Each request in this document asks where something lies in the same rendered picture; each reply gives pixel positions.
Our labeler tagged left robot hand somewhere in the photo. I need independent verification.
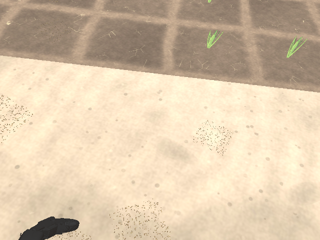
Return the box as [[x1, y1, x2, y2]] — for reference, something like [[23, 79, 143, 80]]
[[18, 216, 80, 240]]

